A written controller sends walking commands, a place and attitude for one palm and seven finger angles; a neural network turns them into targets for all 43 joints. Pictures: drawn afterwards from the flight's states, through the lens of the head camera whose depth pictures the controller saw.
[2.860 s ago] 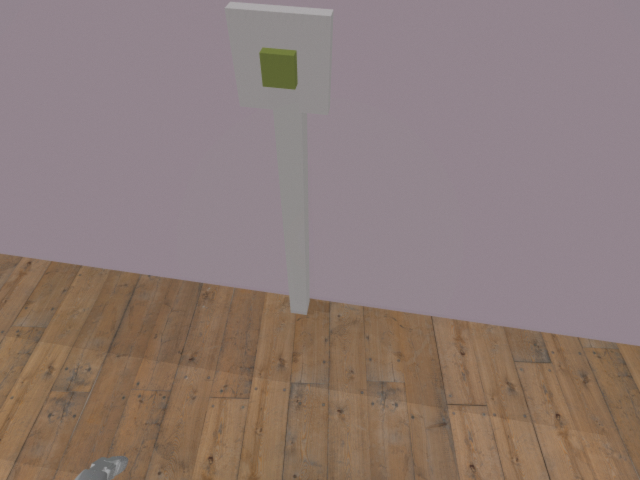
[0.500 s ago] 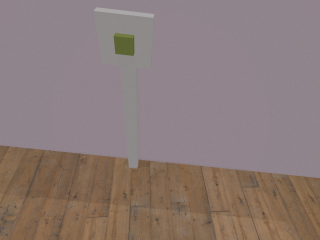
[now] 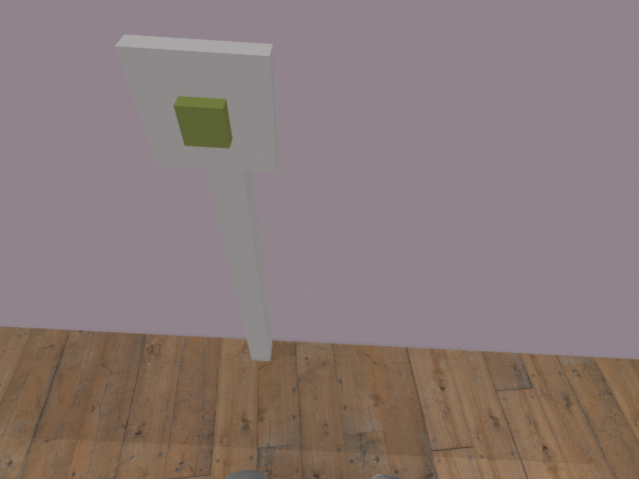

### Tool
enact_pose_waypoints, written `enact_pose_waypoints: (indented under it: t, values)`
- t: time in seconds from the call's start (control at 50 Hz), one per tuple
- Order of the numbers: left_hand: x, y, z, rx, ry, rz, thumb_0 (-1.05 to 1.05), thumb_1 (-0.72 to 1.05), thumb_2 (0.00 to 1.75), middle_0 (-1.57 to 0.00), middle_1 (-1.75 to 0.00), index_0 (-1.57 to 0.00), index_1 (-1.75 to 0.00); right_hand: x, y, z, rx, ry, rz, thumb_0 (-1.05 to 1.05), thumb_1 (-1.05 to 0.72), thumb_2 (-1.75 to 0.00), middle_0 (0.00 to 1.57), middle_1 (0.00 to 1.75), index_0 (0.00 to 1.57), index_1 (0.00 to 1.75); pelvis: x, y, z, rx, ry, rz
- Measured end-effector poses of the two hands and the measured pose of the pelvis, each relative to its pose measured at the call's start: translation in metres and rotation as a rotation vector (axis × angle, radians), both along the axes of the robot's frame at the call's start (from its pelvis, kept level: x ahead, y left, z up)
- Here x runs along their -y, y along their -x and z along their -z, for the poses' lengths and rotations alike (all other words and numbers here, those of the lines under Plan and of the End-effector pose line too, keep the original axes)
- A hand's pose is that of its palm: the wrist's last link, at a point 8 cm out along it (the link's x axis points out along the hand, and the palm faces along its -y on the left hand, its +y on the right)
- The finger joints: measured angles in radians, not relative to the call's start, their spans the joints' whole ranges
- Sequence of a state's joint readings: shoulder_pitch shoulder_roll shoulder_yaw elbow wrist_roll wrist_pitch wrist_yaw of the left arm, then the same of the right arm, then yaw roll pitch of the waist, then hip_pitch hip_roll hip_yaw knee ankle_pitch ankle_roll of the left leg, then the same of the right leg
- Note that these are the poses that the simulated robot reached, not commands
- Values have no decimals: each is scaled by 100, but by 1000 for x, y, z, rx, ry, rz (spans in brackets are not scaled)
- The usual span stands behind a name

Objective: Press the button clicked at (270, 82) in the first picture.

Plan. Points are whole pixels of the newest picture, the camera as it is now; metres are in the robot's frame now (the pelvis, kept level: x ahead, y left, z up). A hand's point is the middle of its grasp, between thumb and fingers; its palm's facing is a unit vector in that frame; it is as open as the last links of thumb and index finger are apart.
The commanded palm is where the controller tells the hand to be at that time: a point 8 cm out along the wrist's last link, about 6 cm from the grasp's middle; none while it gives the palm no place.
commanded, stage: come to a stop and stand still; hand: left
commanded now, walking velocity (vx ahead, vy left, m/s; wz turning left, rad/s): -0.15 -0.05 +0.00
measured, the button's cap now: (205, 121) +0.51 +0.17 +0.17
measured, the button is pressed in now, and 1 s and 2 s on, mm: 0 0 0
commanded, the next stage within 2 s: look again from close up in 1.08 s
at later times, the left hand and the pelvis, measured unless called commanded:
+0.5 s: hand out of the picture +0.00 +0.22 -0.16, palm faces -0.01 -0.98 -0.20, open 7.4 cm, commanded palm none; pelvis -0.02 +0.02 +0.02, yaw -2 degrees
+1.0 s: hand out of the picture -0.07 +0.11 -0.16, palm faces +0.03 -0.99 -0.14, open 7.3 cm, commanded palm none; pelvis -0.05 -0.04 +0.02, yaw -2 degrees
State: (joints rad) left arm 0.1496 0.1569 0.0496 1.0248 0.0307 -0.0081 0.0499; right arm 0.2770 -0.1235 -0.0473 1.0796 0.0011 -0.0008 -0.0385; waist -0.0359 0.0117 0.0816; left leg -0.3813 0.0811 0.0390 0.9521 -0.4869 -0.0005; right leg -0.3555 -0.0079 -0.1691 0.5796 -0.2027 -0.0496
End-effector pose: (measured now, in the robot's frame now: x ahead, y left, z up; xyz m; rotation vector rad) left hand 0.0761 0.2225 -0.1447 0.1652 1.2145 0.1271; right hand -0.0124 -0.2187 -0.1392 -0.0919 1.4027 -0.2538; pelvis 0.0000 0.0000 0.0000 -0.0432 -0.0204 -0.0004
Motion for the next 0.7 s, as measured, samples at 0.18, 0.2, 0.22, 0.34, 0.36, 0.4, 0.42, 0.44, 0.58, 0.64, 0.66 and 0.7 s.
enact_pose_waypoints:
  t: [0.18, 0.2, 0.22, 0.34, 0.36, 0.4, 0.42, 0.44, 0.58, 0.64, 0.66, 0.7]
  values:
    - [-38, 5, 6, -31, 36, -42, 0, 92, 90, -20, -30, -20, -30, -16, -74, -22, 180, 81, -97, 1, -93, -90, 20, 30, 19, 29, -33, -5, -2, 3, -3, 9]
    - [-41, 9, 4, -40, 35, -46, 0, 92, 90, -20, -30, -20, -30, -20, -75, -26, 178, 80, -105, 1, -93, -90, 20, 30, 19, 29, -34, -5, -6, -2, -1, 9]
    - [-45, 13, 1, -48, 34, -50, 0, 92, 90, -20, -30, -20, -30, -23, -75, -29, 174, 81, -109, 1, -93, -90, 20, 30, 20, 29, -35, -5, -9, -7, -1, 10]
    - [-57, 47, -9, -140, 15, -60, 0, 91, 90, -20, -30, -20, -30, -23, -70, -44, 169, 96, -93, 1, -93, -90, 20, 30, 20, 30, -36, -3, -22, -32, 2, 27]
    - [-57, 53, -10, -158, 12, -59, 0, 91, 90, -20, -30, -20, -30, -21, -66, -44, 166, 97, -87, 0, -93, -90, 20, 30, 20, 30, -35, -2, -23, -33, 3, 31]
    - [-56, 62, -12, -186, 6, -51, 0, 91, 90, -20, -30, -20, -30, -17, -56, -44, 155, 96, -72, 0, -93, -90, 20, 30, 20, 30, -33, 2, -25, -33, 3, 36]
    - [-55, 66, -13, -197, 3, -47, 0, 91, 90, -20, -30, -20, -30, -15, -50, -44, 147, 93, -63, 0, -92, -90, 20, 30, 20, 30, -31, 4, -25, -32, 3, 38]
    - [-53, 70, -14, -204, 1, -42, 0, 91, 90, -20, -30, -20, -30, -12, -43, -42, 136, 89, -55, 0, -92, -90, 20, 30, 20, 30, -29, 7, -25, -30, 1, 40]
    - [-20, 78, -20, -157, -22, -15, 0, 91, 90, -20, -30, -20, -30, 12, 20, -19, 34, 18, -4, 0, -91, -90, 20, 30, 20, 30, -2, 28, -19, -18, -33, 32]
    - [0, 86, -22, -128, -37, -12, 0, 91, 90, -20, -30, -20, -30, 23, 44, -5, -9, -23, 15, 0, -91, -90, 20, 30, 20, 30, 11, 37, -15, -4, -49, 29]
    - [7, 90, -25, -124, -35, -13, 0, 91, 90, -20, -30, -20, -30, 24, 50, -4, -24, -36, 14, 1, -91, -90, 20, 30, 20, 30, 14, 38, -16, -1, -48, 26]
    - [20, 96, -28, -118, -27, -17, 0, 91, 90, -20, -30, -20, -30, 27, 60, -4, -44, -55, 11, 1, -91, -90, 20, 30, 20, 30, 21, 40, -19, 2, -50, 32]
